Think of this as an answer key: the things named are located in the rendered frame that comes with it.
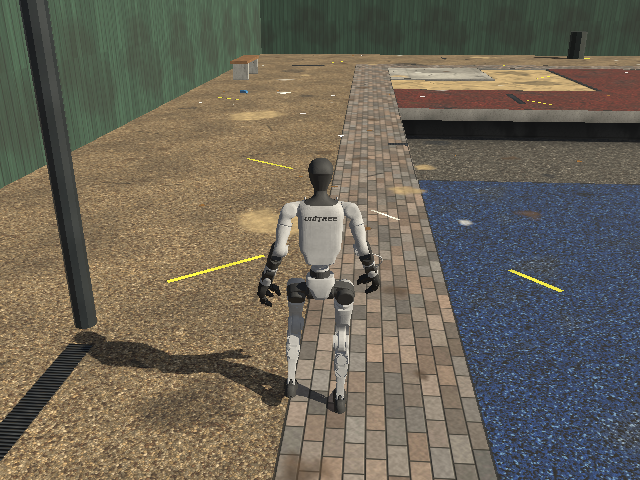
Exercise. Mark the robot right forearm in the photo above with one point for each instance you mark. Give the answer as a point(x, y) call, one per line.
point(369, 263)

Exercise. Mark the right robot shin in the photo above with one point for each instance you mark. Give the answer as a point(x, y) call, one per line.
point(341, 362)

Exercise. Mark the robot torso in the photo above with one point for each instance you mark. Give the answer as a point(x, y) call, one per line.
point(320, 238)

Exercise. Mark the robot right upper arm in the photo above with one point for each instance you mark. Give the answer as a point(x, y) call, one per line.
point(356, 225)

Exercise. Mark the left robot hand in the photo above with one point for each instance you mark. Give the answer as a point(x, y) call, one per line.
point(263, 290)

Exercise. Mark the robot left upper arm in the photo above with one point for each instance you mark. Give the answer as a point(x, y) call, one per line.
point(288, 211)

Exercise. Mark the robot left forearm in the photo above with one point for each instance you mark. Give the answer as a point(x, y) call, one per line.
point(271, 268)

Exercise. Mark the right robot hand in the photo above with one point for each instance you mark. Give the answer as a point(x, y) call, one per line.
point(365, 279)

